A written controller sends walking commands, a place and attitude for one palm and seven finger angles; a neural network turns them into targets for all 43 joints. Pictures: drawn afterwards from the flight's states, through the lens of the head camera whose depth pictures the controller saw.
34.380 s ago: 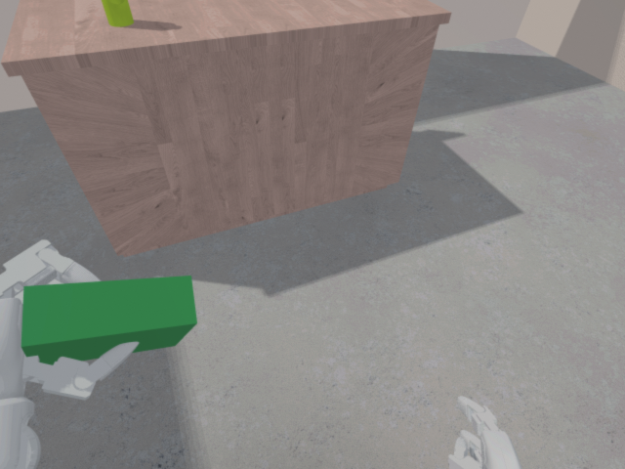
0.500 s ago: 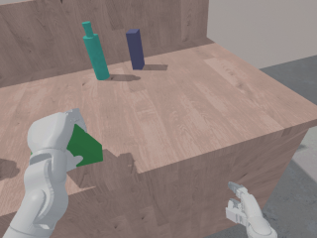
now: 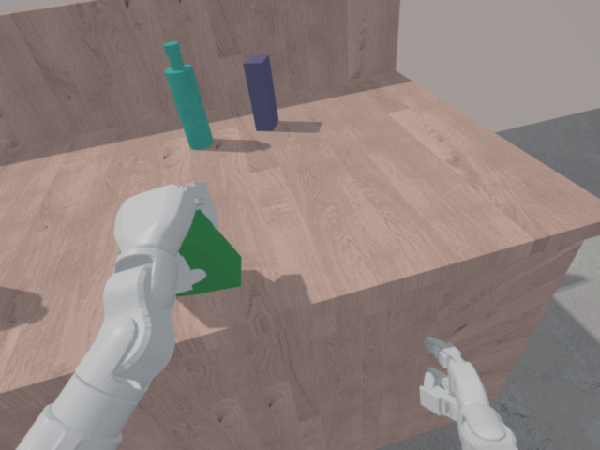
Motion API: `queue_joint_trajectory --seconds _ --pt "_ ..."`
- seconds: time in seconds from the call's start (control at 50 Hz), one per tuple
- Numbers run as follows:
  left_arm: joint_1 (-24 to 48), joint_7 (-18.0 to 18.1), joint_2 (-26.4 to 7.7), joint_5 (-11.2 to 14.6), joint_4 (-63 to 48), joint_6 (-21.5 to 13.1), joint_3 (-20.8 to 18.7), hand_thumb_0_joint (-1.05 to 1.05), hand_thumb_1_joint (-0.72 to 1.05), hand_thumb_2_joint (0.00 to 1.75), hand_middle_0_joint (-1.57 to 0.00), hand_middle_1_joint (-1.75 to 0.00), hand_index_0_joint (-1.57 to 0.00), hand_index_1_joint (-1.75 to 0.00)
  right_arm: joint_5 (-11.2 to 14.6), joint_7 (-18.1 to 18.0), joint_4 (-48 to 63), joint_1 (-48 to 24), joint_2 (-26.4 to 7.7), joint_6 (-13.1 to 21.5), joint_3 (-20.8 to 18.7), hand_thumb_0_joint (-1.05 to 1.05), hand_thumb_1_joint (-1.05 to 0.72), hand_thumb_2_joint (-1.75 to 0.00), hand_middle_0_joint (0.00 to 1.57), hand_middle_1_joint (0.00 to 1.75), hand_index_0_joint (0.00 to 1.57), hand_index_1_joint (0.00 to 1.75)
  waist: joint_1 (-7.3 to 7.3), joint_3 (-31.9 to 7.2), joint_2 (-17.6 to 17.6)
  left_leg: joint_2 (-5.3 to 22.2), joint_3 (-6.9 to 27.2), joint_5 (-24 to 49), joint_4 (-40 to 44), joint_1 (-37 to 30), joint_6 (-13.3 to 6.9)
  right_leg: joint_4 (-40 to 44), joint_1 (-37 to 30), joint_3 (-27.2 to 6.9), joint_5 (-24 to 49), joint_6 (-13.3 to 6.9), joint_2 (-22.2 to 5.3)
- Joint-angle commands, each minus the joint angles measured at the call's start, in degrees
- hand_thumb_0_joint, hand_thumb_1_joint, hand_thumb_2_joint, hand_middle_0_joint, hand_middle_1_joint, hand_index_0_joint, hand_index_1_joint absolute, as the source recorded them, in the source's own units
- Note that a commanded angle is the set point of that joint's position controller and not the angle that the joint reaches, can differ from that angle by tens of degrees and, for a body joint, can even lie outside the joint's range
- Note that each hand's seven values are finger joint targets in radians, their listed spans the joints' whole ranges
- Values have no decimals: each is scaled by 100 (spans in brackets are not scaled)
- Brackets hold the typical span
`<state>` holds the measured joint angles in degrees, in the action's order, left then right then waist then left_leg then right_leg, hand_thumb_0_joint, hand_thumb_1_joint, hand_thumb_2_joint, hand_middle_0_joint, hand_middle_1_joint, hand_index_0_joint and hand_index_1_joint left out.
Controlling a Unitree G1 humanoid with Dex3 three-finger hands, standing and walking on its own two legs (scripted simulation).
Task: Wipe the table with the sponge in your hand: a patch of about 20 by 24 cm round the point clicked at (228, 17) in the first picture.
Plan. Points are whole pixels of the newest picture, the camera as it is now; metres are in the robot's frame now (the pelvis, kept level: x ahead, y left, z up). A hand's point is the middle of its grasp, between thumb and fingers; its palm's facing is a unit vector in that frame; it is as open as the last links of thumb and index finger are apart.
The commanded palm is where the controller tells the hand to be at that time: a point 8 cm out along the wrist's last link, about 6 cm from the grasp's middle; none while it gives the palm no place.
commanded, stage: slide across to the third lane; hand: left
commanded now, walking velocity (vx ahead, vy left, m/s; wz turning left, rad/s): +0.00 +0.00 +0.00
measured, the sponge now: (195, 265) +0.31 +0.20 +0.13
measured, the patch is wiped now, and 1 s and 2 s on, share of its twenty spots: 0.65 0.80 0.95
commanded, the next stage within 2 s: wipe forward along the third lane in 0.12 s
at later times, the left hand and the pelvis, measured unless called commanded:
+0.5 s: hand (212, 229) +0.32 +0.17 +0.18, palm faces +0.20 -0.18 -0.96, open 8.9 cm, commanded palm +0.28 +0.19 +0.23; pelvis -0.01 -0.02 +0.00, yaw -2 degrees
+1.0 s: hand (206, 212) +0.36 +0.20 +0.17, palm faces +0.04 -0.04 -1.00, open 8.9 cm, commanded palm +0.34 +0.21 +0.21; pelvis +0.00 -0.02 +0.00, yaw -1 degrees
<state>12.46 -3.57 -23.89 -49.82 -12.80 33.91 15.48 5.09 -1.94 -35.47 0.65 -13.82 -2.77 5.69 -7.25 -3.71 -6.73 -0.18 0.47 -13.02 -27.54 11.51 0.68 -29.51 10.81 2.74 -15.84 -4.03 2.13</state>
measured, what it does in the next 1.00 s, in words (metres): stands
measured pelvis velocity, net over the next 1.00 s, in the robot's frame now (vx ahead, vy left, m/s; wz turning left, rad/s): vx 0.00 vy -0.02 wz -0.02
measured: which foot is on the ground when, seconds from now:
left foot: down 0.00-1.00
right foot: down 0.00-1.00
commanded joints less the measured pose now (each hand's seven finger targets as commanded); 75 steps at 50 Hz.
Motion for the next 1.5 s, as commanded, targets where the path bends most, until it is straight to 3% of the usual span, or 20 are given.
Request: queue_joint_trajectory --seconds 0.0,0.06,0.1,0.16,0.2,0.28,0.4,0.44,0.5,0.7,0.76,0.8,0.86,0.9,0.98,1.1,1.26,1.34,1.4,1.48 --pt "1538 132 -640 87 -1072 -64 -567 0 10 130 -120 -160 -120 -160 -1 51 1136 -1554 -430 317 -261 0 -90 -90 20 30 20 30 8 -934 659 -109 31 952 234 -451 -220 686 -168 -479 891 7 -109" --pt "1637 129 -371 111 -883 -20 -351 0 10 130 -120 -160 -120 -160 -10 73 1077 -1489 -406 249 -258 0 -90 -90 20 30 20 30 89 -850 841 -107 -34 1037 234 -440 -215 753 -159 -433 1052 47 -123" --pt "1839 172 -787 127 -966 -11 -685 0 10 130 -120 -160 -120 -160 5 49 1117 -1551 -424 234 -256 0 -90 -90 20 30 20 30 65 -767 831 -89 -34 878 252 -452 -231 832 -79 -590 765 26 -126" --pt "2103 177 -456 147 -616 21 -370 0 10 130 -120 -160 -120 -160 0 20 1056 -1484 -404 199 -251 0 -90 -90 20 30 20 30 151 -702 870 -118 -93 819 227 -418 -228 935 -48 -599 702 60 -167" --pt "2255 208 -858 91 -573 48 -697 0 10 130 -120 -160 -120 -160 17 -7 1071 -1503 -442 184 -263 0 -90 -90 20 30 20 30 103 -764 733 -123 -85 738 250 -430 -212 948 -65 -759 534 14 -158" --pt "2092 187 -771 52 -351 118 -661 0 10 130 -120 -160 -120 -160 -5 -18 1050 -1479 -454 76 -277 0 -90 -90 20 30 20 30 93 -980 698 -144 -152 994 233 -380 -204 847 -339 -716 1056 30 -171" --pt "2457 145 -1080 -23 259 189 -858 0 10 130 -120 -160 -120 -160 11 -125 1003 -1434 -526 80 -294 0 -90 -90 20 30 20 30 161 -645 763 -163 -163 613 229 -272 -215 1093 -80 -957 393 53 -203" --pt "2437 131 -1063 -74 513 194 -832 0 10 130 -120 -160 -120 -160 -9 -161 973 -1403 -533 108 -317 0 -90 -90 20 30 20 30 153 -765 973 -177 -172 680 157 -233 -230 1053 -188 -981 501 72 -227" --pt "2529 82 -1175 -124 696 221 -893 0 10 130 -120 -160 -120 -160 1 -182 956 -1411 -571 110 -310 0 -90 -90 20 30 20 30 121 -848 726 -191 -144 676 214 -234 -222 1008 -231 -974 568 60 -222" --pt "3153 -139 -1334 -330 1980 223 -803 0 10 130 -120 -160 -120 -160 -4 -270 713 -1302 -682 220 -355 0 -90 -90 20 30 20 30 207 -753 926 -201 -116 461 173 -9 -241 1054 -127 -1040 315 121 -301" --pt "3381 -214 -1061 -413 2340 182 -531 0 10 130 -120 -160 -120 -160 -3 -259 646 -1260 -671 278 -347 0 -90 -90 20 30 20 30 250 -817 991 -205 -112 498 169 57 -253 976 -152 -951 524 127 -304" --pt "3293 -264 -1278 -480 2495 184 -699 0 10 130 -120 -160 -120 -160 -18 -252 608 -1204 -711 275 -373 0 -90 -90 20 30 20 30 207 -962 951 -214 -110 557 180 21 -261 922 -237 -930 691 130 -296" --pt "3573 -338 -1027 -496 2807 82 -466 0 10 130 -120 -160 -120 -160 -16 -259 579 -1110 -692 298 -363 0 -90 -90 20 30 20 30 317 -841 1258 -208 -134 522 144 152 -283 930 -177 -903 818 190 -319" --pt "3564 -349 -1331 -493 2880 -34 -735 0 10 130 -120 -160 -120 -160 -37 -270 549 -1015 -733 299 -391 0 -90 -90 20 30 20 30 289 -927 1139 -217 -101 505 152 125 -276 939 -233 -941 770 176 -325" --pt "3656 -348 -1246 -490 3363 -247 -700 0 10 130 -120 -160 -120 -160 -51 -293 470 -827 -734 299 -398 0 -90 -90 20 30 20 30 362 -836 1354 -202 -115 489 102 249 -276 943 -157 -941 891 209 -343" --pt "3882 -335 -1243 -561 3630 -428 -690 0 10 130 -120 -160 -120 -160 -33 -276 472 -646 -768 237 -413 0 -90 -90 20 30 20 30 411 -802 957 -191 -109 562 207 232 -267 902 -46 -757 1099 170 -294" --pt "3993 -274 -1080 -579 4168 -598 -574 0 10 130 -120 -160 -120 -160 -27 -281 440 -393 -808 189 -463 0 -90 -90 20 30 20 30 485 -886 1193 -201 -134 551 177 332 -305 895 -47 -678 1215 205 -272" --pt "4211 -231 -1291 -593 4554 -690 -707 0 10 130 -120 -160 -120 -160 -32 -310 374 -232 -847 160 -482 0 -90 -90 20 30 20 30 547 -874 1393 -195 -137 447 194 445 -309 931 -26 -668 1086 242 -271" --pt "4775 -233 -1238 -618 4683 -786 -578 0 10 130 -120 -160 -120 -160 5 -319 362 -191 -828 172 -477 0 -90 -90 20 30 20 30 612 -827 1049 -185 -94 316 312 424 -300 993 170 -610 708 204 -252" --pt "4954 -162 -1255 -726 5151 -894 -571 0 10 130 -120 -160 -120 -160 -12 -318 292 14 -848 169 -509 0 -90 -90 20 30 20 30 628 -968 1054 -184 -121 331 272 429 -315 983 155 -580 713 194 -247"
